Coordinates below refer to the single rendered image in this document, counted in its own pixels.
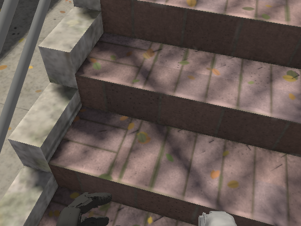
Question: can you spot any right robot thigh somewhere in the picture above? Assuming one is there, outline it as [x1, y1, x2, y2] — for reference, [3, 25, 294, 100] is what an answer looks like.
[198, 211, 237, 226]

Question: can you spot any robot left hand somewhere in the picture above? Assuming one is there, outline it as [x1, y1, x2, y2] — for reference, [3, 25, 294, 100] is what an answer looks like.
[56, 192, 120, 226]

